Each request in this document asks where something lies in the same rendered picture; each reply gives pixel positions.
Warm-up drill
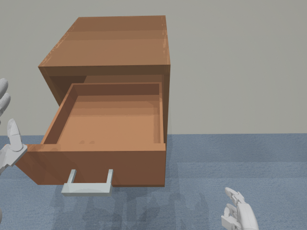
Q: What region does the left robot hand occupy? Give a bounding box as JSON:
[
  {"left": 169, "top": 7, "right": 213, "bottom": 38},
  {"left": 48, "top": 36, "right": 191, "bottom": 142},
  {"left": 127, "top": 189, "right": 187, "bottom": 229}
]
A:
[{"left": 0, "top": 78, "right": 27, "bottom": 175}]

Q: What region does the cabinet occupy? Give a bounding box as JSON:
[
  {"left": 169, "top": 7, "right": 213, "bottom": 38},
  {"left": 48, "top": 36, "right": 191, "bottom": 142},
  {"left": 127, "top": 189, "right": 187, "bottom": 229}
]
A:
[{"left": 38, "top": 15, "right": 171, "bottom": 187}]

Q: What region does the handle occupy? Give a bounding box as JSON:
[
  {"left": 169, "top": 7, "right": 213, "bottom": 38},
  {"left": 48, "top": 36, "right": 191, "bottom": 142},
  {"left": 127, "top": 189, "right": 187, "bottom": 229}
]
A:
[{"left": 61, "top": 169, "right": 113, "bottom": 196}]

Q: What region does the drawer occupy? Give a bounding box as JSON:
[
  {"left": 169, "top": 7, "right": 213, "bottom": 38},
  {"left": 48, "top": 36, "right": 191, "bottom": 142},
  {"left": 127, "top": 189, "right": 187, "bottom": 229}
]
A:
[{"left": 5, "top": 82, "right": 165, "bottom": 185}]

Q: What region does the right robot hand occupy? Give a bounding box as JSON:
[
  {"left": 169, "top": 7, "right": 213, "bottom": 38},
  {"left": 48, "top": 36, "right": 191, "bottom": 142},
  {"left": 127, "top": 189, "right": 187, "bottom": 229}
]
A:
[{"left": 221, "top": 187, "right": 259, "bottom": 230}]

